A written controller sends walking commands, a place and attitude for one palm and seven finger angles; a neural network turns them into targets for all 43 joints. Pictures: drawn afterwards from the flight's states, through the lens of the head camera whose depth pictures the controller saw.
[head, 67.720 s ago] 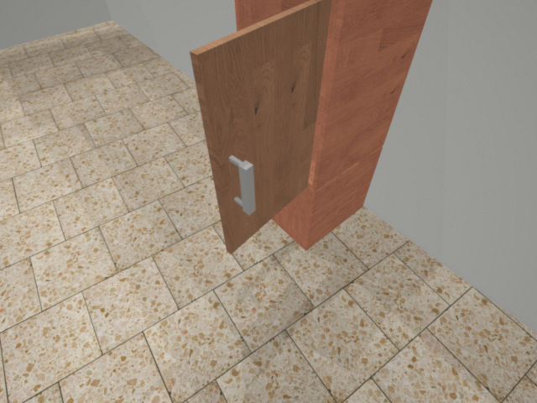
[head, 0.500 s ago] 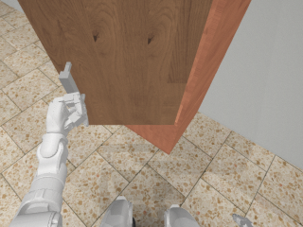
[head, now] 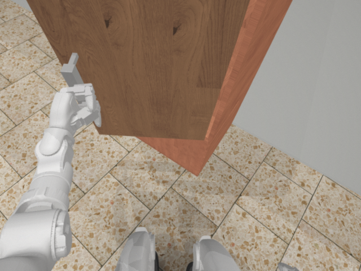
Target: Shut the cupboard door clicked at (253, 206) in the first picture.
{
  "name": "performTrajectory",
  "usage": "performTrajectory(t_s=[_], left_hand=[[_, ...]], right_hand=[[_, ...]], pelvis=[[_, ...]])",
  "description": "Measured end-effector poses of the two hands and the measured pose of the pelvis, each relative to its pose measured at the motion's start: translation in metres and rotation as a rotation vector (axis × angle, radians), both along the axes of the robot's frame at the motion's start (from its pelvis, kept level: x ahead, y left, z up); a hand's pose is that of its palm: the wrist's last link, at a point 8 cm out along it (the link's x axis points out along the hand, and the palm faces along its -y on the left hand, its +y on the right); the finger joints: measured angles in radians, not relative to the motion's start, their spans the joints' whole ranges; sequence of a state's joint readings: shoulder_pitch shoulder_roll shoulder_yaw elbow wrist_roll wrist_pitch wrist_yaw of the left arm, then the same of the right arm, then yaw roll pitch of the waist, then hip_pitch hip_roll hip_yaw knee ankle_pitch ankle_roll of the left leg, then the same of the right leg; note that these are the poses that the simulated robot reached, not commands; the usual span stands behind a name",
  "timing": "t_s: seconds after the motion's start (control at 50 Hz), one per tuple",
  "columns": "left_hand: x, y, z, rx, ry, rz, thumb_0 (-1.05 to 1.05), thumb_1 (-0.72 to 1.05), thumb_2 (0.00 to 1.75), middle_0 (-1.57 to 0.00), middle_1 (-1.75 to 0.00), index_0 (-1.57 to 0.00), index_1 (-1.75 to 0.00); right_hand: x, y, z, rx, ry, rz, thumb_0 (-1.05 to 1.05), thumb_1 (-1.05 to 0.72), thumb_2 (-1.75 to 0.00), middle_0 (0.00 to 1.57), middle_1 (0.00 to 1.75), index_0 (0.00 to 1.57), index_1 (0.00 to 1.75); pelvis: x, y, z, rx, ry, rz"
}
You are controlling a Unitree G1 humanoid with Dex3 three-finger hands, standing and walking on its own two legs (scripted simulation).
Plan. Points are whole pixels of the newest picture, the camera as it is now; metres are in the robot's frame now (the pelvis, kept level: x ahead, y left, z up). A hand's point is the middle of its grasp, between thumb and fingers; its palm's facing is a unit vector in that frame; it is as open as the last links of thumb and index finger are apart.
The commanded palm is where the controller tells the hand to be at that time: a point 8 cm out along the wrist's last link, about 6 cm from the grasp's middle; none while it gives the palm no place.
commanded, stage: push the door shut along its arc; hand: left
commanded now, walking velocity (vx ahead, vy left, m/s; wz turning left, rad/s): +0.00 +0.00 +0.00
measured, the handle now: (82, 86) +0.52 +0.23 +0.05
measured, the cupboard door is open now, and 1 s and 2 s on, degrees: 32 16 4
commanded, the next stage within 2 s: pull the fist back off the door in 1.40 s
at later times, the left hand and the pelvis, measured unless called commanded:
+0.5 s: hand (109, 90) +0.50 +0.16 +0.05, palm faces -0.21 -0.98 -0.04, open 3.1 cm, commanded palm +0.51 +0.19 +0.05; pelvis -0.01 +0.01 -0.01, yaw -1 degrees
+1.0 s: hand (125, 72) +0.56 +0.13 +0.06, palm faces -0.30 -0.95 -0.04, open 3.1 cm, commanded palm +0.57 +0.15 +0.05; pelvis +0.00 +0.01 -0.03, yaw -3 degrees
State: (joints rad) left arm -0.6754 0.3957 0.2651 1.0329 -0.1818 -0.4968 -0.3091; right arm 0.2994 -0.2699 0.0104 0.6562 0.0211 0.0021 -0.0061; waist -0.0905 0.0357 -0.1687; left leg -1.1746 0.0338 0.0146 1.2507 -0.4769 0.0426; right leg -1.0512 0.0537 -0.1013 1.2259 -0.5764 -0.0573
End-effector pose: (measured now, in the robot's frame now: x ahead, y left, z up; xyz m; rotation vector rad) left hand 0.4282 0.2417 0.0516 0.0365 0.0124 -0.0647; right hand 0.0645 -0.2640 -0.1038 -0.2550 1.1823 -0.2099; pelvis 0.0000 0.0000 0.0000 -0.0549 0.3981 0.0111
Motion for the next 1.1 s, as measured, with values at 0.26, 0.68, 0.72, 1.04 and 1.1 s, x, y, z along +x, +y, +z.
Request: performTrajectory(t_s=[0.26,0.68,0.72,1.04,1.1], left_hand=[[0.033,-0.008,0.002,-0.002,0.013,-0.065,0.02,0.90,0.90,-1.30,-1.50,-1.30,-1.50],[0.090,-0.033,0.005,0.001,0.028,-0.182,0.02,0.90,0.90,-1.30,-1.50,-1.30,-1.50],[0.096,-0.036,0.005,-0.002,0.033,-0.192,0.02,0.90,0.90,-1.30,-1.50,-1.30,-1.50],[0.131,-0.051,0.008,0.010,0.049,-0.249,0.01,0.91,0.93,-1.30,-1.50,-1.30,-1.50],[0.135,-0.053,0.008,0.012,0.058,-0.257,0.01,0.92,0.94,-1.30,-1.50,-1.30,-1.50]], right_hand=[[-0.040,-0.002,-0.002,-0.019,0.079,-0.058,0.01,-0.91,-0.90,0.20,0.30,0.20,0.30],[-0.071,0.006,-0.007,-0.032,0.137,-0.103,0.01,-0.91,-0.90,0.20,0.30,0.20,0.30],[-0.074,0.007,-0.007,-0.032,0.145,-0.109,0.01,-0.91,-0.90,0.20,0.30,0.20,0.30],[-0.102,0.011,-0.011,-0.037,0.238,-0.147,0.01,-0.91,-0.90,0.20,0.30,0.20,0.30],[-0.103,0.010,-0.011,-0.044,0.244,-0.145,0.01,-0.91,-0.90,0.20,0.30,0.20,0.30]], pelvis=[[-0.003,0.003,-0.006,-0.013,0.028,-0.007],[-0.006,0.009,-0.020,-0.034,0.092,-0.022],[-0.006,0.009,-0.021,-0.035,0.096,-0.023],[-0.003,0.007,-0.030,-0.039,0.142,-0.031],[-0.003,0.006,-0.030,-0.041,0.147,-0.028]])
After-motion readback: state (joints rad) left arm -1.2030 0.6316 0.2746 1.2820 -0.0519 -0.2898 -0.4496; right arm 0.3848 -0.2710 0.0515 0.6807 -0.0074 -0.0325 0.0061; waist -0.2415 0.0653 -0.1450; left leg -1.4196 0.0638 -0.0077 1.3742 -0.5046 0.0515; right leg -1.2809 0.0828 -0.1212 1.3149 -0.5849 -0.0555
